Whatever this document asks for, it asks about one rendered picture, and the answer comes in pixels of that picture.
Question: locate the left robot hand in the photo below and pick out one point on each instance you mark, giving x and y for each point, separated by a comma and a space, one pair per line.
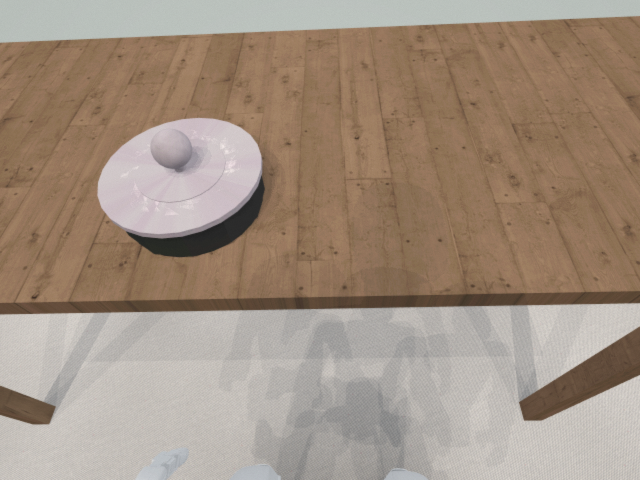
164, 465

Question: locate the knob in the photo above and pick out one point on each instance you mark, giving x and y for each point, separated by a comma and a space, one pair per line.
171, 148

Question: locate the table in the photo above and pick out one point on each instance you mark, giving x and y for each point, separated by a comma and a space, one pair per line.
471, 164

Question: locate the lid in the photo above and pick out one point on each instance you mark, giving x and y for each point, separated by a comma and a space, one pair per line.
144, 198

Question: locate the pot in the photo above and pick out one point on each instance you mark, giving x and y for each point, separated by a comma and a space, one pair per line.
210, 239

